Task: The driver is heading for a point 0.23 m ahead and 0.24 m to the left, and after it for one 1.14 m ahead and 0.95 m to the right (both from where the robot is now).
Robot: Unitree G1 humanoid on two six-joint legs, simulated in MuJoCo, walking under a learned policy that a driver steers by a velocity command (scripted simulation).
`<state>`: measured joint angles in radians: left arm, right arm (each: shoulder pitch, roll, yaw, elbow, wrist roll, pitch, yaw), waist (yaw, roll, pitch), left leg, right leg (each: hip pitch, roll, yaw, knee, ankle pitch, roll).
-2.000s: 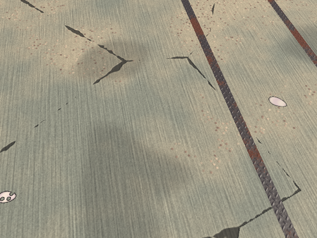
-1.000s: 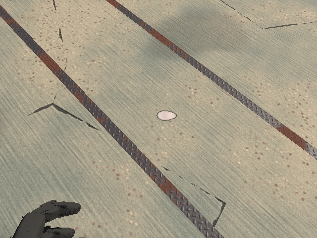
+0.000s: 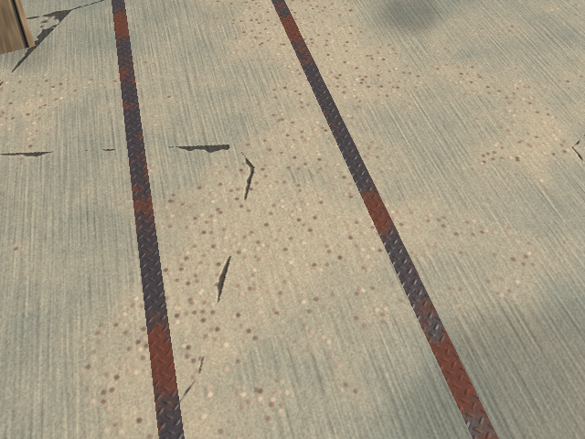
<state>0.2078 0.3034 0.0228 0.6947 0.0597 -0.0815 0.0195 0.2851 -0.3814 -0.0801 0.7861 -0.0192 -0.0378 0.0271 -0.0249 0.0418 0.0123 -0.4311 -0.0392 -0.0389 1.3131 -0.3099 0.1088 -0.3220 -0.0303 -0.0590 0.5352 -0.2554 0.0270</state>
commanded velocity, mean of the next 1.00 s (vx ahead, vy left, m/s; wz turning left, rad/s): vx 0.45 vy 0.00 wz -0.11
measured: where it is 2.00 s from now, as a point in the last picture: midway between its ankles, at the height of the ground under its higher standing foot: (286, 376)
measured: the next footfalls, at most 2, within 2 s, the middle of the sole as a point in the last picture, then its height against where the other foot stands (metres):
left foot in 0.30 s outside the picture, level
right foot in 0.74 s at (323, 351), level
